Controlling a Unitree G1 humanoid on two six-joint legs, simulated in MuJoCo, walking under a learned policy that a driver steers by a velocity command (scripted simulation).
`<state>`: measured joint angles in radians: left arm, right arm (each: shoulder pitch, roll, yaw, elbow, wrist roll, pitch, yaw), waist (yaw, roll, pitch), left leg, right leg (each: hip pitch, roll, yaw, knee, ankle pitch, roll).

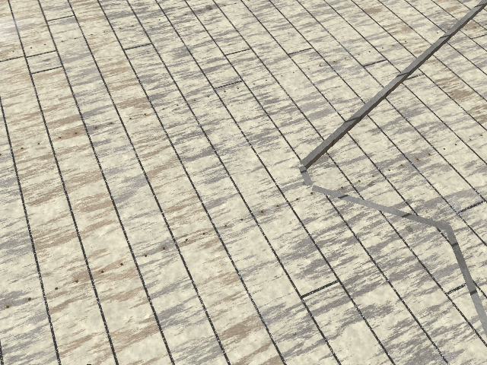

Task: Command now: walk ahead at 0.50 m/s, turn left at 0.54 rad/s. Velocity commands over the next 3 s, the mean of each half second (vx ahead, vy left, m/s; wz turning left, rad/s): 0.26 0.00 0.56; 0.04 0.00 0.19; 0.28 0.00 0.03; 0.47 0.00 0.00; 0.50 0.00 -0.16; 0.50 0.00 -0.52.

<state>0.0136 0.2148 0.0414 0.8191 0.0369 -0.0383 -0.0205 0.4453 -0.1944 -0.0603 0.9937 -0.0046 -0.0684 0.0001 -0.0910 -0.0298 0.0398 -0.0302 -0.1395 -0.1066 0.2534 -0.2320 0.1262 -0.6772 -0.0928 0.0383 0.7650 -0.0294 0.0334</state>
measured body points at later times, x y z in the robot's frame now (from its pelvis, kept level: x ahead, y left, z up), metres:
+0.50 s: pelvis +0.19 -0.05 +0.00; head +0.23 -0.04 +0.45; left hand +0.18 +0.23 -0.12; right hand +0.40 -0.26 -0.12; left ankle +0.20 +0.09 -0.68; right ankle +0.25 -0.13 -0.75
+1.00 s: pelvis +0.20 -0.01 -0.01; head +0.21 +0.00 +0.44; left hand +0.16 +0.25 -0.15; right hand +0.41 -0.18 -0.13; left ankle +0.19 +0.08 -0.75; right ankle +0.23 -0.13 -0.75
